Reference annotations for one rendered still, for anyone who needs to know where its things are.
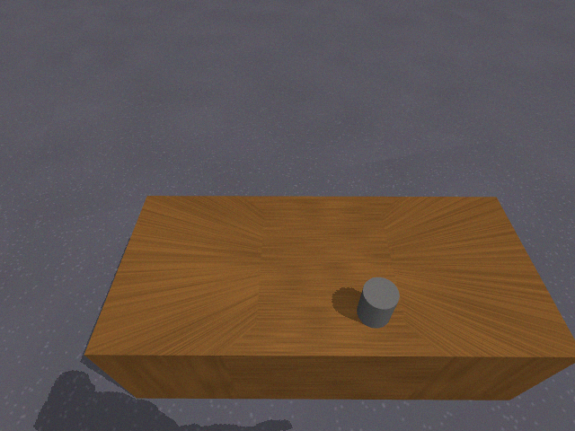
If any can can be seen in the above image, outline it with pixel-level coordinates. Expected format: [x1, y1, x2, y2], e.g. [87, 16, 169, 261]
[357, 277, 400, 329]

